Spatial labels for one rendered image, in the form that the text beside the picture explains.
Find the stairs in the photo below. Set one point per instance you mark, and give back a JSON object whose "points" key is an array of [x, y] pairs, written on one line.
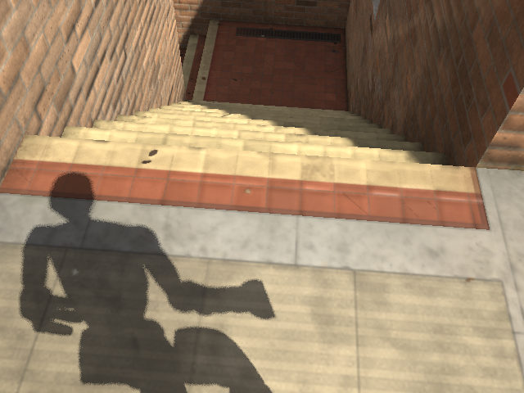
{"points": [[247, 127], [191, 60]]}

